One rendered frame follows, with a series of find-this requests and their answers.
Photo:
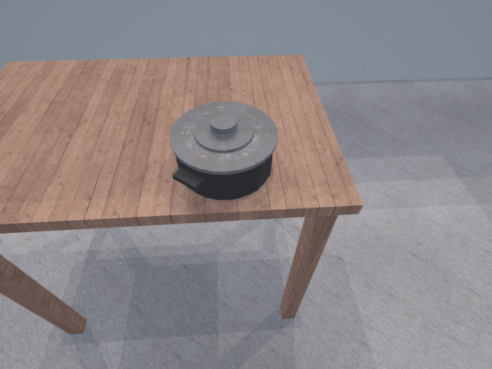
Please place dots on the table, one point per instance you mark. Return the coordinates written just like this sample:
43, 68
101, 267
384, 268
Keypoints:
86, 144

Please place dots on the lid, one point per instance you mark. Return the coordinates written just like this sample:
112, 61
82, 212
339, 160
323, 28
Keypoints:
197, 146

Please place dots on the knob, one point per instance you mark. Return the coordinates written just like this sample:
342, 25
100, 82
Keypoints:
223, 123

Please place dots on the pot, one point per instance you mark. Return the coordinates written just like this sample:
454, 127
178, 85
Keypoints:
224, 187

